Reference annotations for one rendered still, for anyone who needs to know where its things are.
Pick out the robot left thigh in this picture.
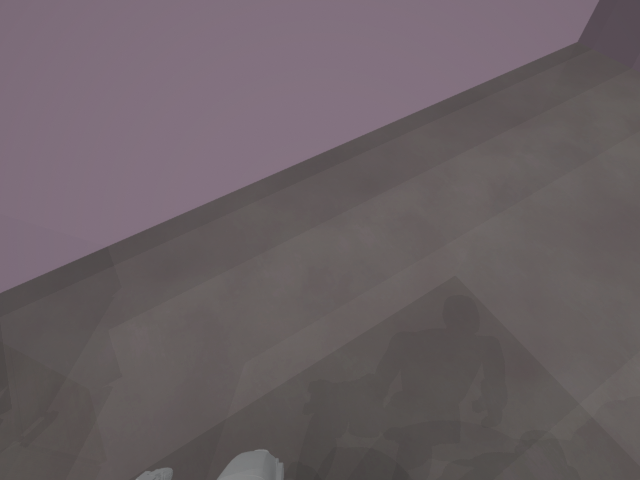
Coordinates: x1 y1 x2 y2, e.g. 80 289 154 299
217 451 284 480

